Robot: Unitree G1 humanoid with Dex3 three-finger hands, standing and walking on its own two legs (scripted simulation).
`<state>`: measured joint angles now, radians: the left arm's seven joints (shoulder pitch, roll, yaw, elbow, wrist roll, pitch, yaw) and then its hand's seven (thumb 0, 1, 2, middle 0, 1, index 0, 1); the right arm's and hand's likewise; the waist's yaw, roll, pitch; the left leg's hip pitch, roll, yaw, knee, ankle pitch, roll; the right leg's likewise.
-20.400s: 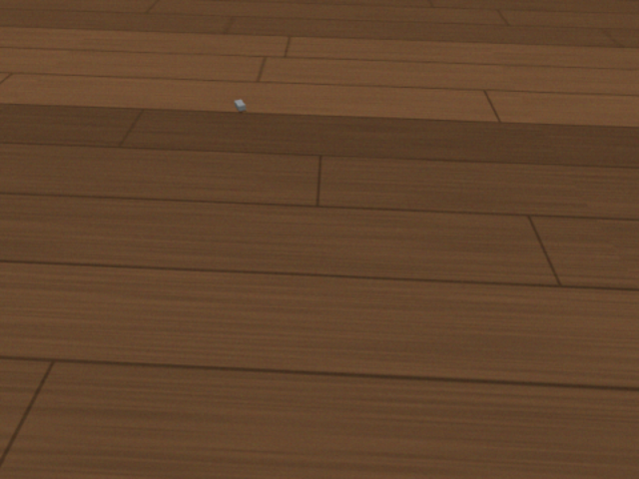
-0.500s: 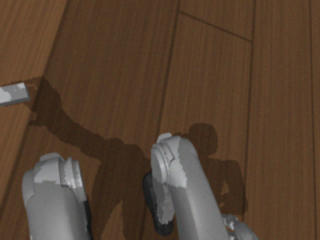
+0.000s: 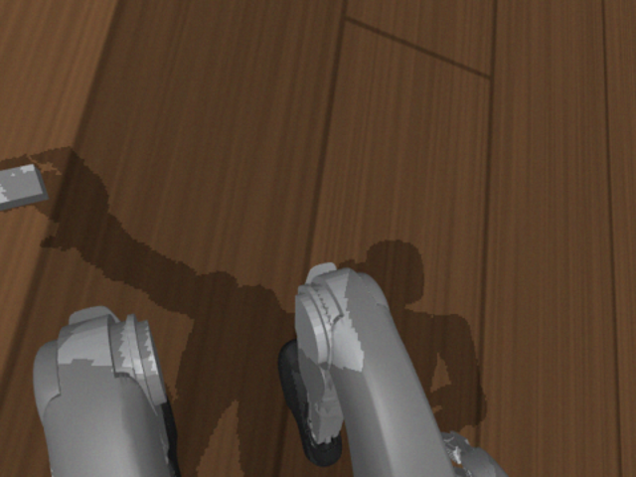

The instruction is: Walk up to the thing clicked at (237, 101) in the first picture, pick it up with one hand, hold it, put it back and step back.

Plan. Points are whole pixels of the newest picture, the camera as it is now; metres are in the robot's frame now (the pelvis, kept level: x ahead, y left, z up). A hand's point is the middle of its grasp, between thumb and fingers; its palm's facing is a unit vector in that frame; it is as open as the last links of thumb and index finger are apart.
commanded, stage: rise first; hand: left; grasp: from above
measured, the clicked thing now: (10, 188) +0.49 +0.31 -0.30
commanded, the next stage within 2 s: approach in 0.62 s
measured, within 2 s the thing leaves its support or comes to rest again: neither
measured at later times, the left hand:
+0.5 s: hand out of the picture +0.45 +0.35 -0.18, palm faces -0.42 -0.13 -0.90, open 12.8 cm
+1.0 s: hand out of the picture +0.48 +0.32 -0.17, palm faces -0.40 -0.11 -0.91, open 12.5 cm
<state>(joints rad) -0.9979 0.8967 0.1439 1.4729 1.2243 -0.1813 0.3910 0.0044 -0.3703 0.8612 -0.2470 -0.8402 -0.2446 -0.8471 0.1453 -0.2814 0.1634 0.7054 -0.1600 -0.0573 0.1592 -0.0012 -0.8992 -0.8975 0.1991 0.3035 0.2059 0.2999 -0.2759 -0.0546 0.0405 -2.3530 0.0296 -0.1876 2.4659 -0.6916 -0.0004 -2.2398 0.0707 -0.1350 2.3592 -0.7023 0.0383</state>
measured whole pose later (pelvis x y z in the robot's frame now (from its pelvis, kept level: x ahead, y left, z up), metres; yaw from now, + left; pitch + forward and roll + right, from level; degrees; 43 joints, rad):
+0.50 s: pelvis +0.00 +0.00 +0.00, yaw +0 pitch +32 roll -11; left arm -1.02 0.89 0.12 1.50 1.23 -0.18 0.37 0.00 -0.30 0.80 -0.31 -0.80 -0.31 -0.80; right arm 0.14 -0.29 0.17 0.70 -0.15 -0.06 0.16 0.00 -0.90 -0.90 0.20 0.30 0.21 0.30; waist -0.28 -0.05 0.03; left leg -2.35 0.03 -0.18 2.46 -0.68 0.00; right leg -2.24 0.07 -0.13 2.35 -0.69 0.04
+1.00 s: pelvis +0.00 +0.00 +0.00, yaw +0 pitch +32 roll -11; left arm -1.11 0.84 0.02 1.54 1.22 -0.14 0.39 0.00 -0.25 0.76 -0.33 -0.79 -0.34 -0.78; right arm 0.15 -0.28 0.18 0.70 -0.16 -0.07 0.15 0.00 -0.90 -0.89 0.20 0.30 0.21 0.30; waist -0.30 -0.06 0.01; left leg -2.36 0.02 -0.18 2.45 -0.67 0.00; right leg -2.25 0.07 -0.13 2.35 -0.69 0.04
